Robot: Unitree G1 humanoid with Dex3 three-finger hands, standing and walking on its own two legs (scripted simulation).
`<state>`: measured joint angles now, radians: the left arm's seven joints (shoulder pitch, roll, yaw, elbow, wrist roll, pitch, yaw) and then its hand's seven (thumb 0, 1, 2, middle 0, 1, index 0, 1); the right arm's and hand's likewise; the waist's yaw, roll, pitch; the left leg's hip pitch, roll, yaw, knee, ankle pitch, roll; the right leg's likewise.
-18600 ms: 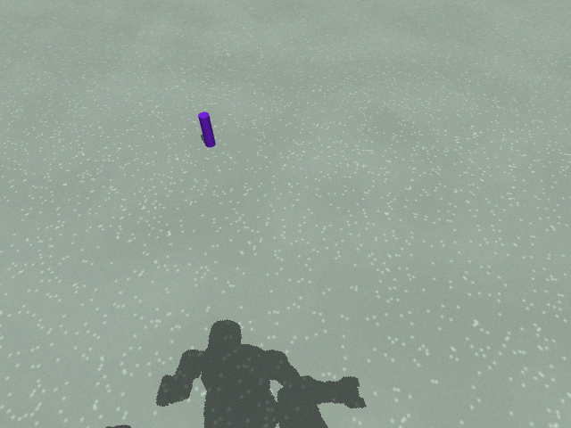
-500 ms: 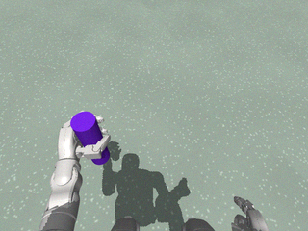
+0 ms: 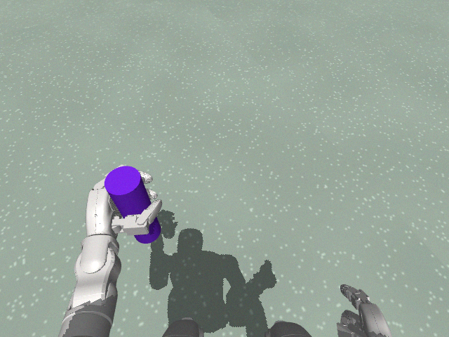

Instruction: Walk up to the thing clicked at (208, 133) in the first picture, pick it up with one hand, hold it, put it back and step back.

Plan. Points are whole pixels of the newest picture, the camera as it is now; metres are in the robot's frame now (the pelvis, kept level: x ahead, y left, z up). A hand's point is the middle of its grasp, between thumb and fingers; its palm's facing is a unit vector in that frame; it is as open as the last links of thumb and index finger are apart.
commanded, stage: hold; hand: left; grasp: from the side
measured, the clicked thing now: (137, 209) +0.32 +0.18 +0.02
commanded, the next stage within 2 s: crouch in 1.58 s
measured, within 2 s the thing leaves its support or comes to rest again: neither
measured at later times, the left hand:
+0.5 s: hand (139, 199) +0.32 +0.17 +0.04, palm faces +0.12 -0.99 -0.03, open 7.4 cm
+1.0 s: hand (142, 200) +0.33 +0.17 +0.04, palm faces +0.11 -0.99 -0.03, open 7.4 cm
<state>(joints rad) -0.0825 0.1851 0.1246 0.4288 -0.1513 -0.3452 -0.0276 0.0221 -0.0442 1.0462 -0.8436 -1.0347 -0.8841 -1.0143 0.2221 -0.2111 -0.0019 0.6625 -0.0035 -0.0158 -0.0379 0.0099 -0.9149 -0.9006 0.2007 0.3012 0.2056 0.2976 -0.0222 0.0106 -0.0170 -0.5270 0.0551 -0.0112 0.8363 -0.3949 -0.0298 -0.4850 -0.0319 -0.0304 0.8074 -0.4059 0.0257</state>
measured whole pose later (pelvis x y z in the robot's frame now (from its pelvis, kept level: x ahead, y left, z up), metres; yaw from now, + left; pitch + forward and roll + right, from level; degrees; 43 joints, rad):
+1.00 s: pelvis +0.00 +0.00 +0.00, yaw +0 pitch +5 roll -1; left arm -0.13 0.18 0.14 0.49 -0.15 -0.37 -0.03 0.02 -0.04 1.04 -0.84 -1.04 -0.88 -1.02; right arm 0.23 -0.21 -0.01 0.67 0.00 -0.01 -0.03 0.01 -0.91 -0.90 0.20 0.30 0.21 0.30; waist -0.03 0.01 -0.01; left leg -0.52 0.06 -0.01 0.82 -0.38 -0.03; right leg -0.48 -0.03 -0.03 0.80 -0.40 0.02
